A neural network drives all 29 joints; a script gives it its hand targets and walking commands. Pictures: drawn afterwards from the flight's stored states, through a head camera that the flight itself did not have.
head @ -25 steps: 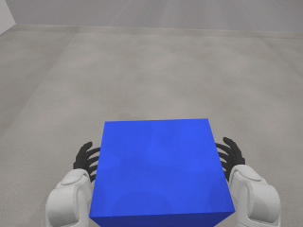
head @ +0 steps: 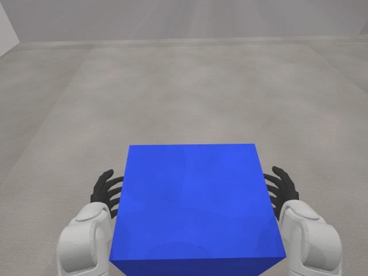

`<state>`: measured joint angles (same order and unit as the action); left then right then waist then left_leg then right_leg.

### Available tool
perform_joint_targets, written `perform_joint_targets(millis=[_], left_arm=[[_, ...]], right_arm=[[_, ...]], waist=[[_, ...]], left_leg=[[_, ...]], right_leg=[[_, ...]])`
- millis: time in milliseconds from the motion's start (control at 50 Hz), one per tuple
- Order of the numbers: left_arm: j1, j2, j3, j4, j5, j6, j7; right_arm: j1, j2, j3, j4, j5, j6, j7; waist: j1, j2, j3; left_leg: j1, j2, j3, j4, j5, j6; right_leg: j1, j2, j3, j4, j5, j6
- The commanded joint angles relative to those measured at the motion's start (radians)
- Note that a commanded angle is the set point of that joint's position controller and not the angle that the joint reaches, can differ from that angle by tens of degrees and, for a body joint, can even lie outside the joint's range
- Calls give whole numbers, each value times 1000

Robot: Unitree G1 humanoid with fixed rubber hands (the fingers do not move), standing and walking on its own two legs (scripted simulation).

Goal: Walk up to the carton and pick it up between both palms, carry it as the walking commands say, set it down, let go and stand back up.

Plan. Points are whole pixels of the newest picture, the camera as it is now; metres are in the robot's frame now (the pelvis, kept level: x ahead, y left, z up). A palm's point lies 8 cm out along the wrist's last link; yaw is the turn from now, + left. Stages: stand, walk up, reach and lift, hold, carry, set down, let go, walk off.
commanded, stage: carry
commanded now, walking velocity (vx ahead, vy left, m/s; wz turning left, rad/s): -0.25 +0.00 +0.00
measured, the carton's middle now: (192, 215) +0.26 +0.01 +0.03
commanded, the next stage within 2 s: none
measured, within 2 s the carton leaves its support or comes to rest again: neither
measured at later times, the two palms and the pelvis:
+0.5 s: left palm out of the picture +0.10 +0.22 +0.07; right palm out of the picture +0.13 -0.12 +0.09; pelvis -0.14 +0.03 +0.01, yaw +2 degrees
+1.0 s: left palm out of the picture -0.05 +0.21 +0.09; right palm out of the picture -0.03 -0.14 +0.09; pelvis -0.29 +0.02 +0.01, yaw +2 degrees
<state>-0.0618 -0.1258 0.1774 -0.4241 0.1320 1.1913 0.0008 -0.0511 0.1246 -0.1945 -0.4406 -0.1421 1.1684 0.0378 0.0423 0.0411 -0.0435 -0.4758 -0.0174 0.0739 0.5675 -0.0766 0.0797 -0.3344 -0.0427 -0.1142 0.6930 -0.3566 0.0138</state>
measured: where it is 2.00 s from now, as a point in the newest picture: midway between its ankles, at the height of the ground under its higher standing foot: outside the picture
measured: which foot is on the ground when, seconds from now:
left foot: down 0.00-0.14, up 0.16-0.38, down 0.40-0.82, up 0.84-1.00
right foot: down 0.00-0.00, up 0.02-0.12, down 0.14-0.42, up 0.44-0.78, down 0.80-1.00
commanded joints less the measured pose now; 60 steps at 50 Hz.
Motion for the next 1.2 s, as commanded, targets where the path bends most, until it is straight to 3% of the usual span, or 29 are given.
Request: perform_joint_targets(millis=[0, 60, 100, 120, 140, 160, 220, 300, 340, 360, 380, 400, 420, 460, 540, 580, 660, 720, 760, 800, 820, 900, 1000, 1020, 1040, 1060, 1100, 1140, 1180], left_arm=[[-513, -684, -745, -2, -408, 10, -209], [-507, -693, -749, -19, -428, 1, -209], [-513, -703, -749, -50, -448, -2, -210], [-509, -704, -742, -69, -452, -3, -212], [-508, -749, -748, -91, -471, -9, -219], [-527, -750, -744, -103, -465, -6, -222], [-605, -781, -785, -173, -464, 0, -224], [-540, -727, -774, -169, -439, 15, -203], [-481, -704, -758, -103, -411, 19, -200], [-455, -699, -751, -68, -399, 20, -199], [-447, -711, -756, -49, -393, 18, -197], [-478, -721, -775, -66, -406, 12, -196], [-520, -736, -802, -85, -431, 7, -197], [-602, -789, -826, -124, -463, -19, -202], [-631, -782, -833, -187, -479, -29, -196], [-630, -769, -839, -211, -482, -23, -192], [-522, -765, -835, -177, -475, -3, -185], [-443, -778, -824, -136, -467, -1, -192], [-457, -790, -825, -133, -471, -11, -206], [-460, -781, -818, -131, -469, -23, -216], [-454, -791, -808, -130, -464, -28, -219], [-504, -779, -783, -157, -442, -30, -215], [-429, -715, -761, -79, -407, -2, -203], [-439, -716, -767, -62, -402, 1, -201], [-458, -725, -784, -60, -405, 3, -198], [-497, -722, -805, -73, -422, 3, -195], [-559, -766, -830, -98, -448, -11, -201], [-563, -760, -823, -107, -446, -15, -202], [-575, -739, -813, -123, -449, -10, -198]], right_arm=[[-579, 664, 763, -9, 409, 40, 183], [-560, 683, 768, -23, 403, 31, 186], [-546, 690, 775, -47, 394, 23, 180], [-525, 698, 785, -69, 395, 19, 176], [-536, 694, 796, -109, 404, 14, 171], [-582, 714, 801, -134, 422, 10, 169], [-608, 753, 802, -135, 445, 4, 166], [-551, 715, 785, -105, 450, 27, 158], [-512, 696, 777, -66, 433, 35, 158], [-494, 696, 771, -40, 424, 34, 160], [-475, 701, 761, -18, 411, 28, 167], [-465, 702, 749, -15, 408, 17, 173], [-454, 720, 748, -29, 410, 12, 176], [-495, 759, 779, -70, 422, -3, 186], [-517, 755, 766, -96, 436, -8, 180], [-508, 754, 768, -107, 438, -7, 175], [-446, 729, 761, -112, 416, -1, 161], [-424, 714, 783, -138, 408, -1, 159], [-450, 727, 812, -159, 412, -8, 160], [-491, 739, 834, -196, 423, -13, 161], [-548, 720, 837, -223, 432, -15, 159], [-617, 740, 844, -226, 468, -15, 164], [-514, 686, 793, -98, 435, 19, 163], [-502, 694, 784, -69, 431, 21, 169], [-493, 681, 767, -47, 426, 19, 174], [-487, 680, 757, -55, 425, 15, 176], [-497, 733, 766, -52, 426, 12, 188], [-507, 723, 765, -55, 425, 14, 189], [-523, 723, 762, -52, 430, 13, 184]], waist=[[-31, 201, -182], [-8, 183, -222], [-7, 15, -245], [-12, -283, -263], [-39, -494, -193], [-53, -407, -172], [-60, -163, -166], [-42, -221, -271], [-44, -281, -316], [-56, -234, -333], [-57, -68, -372], [-53, 216, -342], [-54, 243, -296], [-65, 74, -263], [-53, 112, -265], [-51, 119, -287], [-51, 157, -418], [-42, 164, -459], [-44, 42, -436], [-51, -315, -353], [-31, -352, -352], [-42, -266, -249], [-56, -234, -298], [-61, -100, -317], [-58, 175, -308], [-56, 239, -268], [-62, 100, -227], [-56, 91, -209], [-49, 123, -206]], left_leg=[[-155, 271, -264, -580, -668, -64], [-72, 168, -111, -548, -545, -179], [37, 53, -42, -357, -386, -234], [-17, -17, 19, -48, -303, -242], [-43, -2, -7, 314, -406, -149], [-54, 49, -112, 571, -348, -108], [24, -1, -87, 743, -258, -99], [-31, 25, -44, 274, -396, -87], [61, 18, -19, -27, -317, -93], [155, 45, -45, -217, -167, -90], [309, 160, -178, -229, 115, -69], [451, 328, -411, -157, 594, 9], [454, 420, -486, -118, 830, 94], [308, 372, -370, -156, 643, 112], [256, 293, -298, -194, 214, 134], [303, 289, -318, -186, 246, 136], [548, 316, -355, -80, 643, 141], [555, 275, -293, -30, 588, 92], [339, 213, -237, -5, 369, 6], [-6, 52, -91, 96, -199, -72], [-1, 6, -8, 284, -401, -74], [33, 30, -49, 410, -344, -56], [176, 38, -32, -105, -209, -65], [274, 115, -140, -195, -56, -51], [376, 316, -413, -231, 272, 11], [348, 439, -502, -207, 508, 106], [172, 379, -399, -250, 209, 136], [121, 312, -318, -280, -108, 128], [104, 275, -279, -289, -181, 111]], right_leg=[[151, 101, -72, 323, -196, -34], [196, 99, -99, 48, -225, -66], [242, 46, -34, -352, -189, -102], [241, -218, 309, -524, -294, -166], [13, -450, 491, -493, -182, -260], [-87, -470, 452, -493, -79, -296], [-177, -254, 124, -411, 118, -147], [161, -257, 201, -208, 694, -151], [245, -271, 218, -156, 754, -133], [227, -252, 189, -106, 694, -102], [108, -170, 139, -19, 447, -49], [-165, -57, 59, 115, -53, 17], [-305, -9, 71, 301, -285, 30], [-257, 50, 159, 512, -212, -2], [-272, 36, 141, 600, -99, 12], [-260, 36, 126, 512, -116, 18], [-230, 26, 113, 157, -187, 20], [-66, 49, 53, -204, -38, 11], [142, -56, 152, -304, 197, -32], [258, -304, 387, -265, 613, -147], [166, -371, 354, -268, 740, -220], [-18, -261, 220, -284, 457, -183], [74, -211, 204, -154, 518, -118], [14, -150, 163, -61, 346, -68], [-173, -33, 91, 96, -1, 3], [-259, 13, 81, 286, -278, 26], [-207, 39, 155, 522, -223, -2], [-223, 24, 135, 574, -120, 7], [-207, 18, 104, 508, -104, 12]])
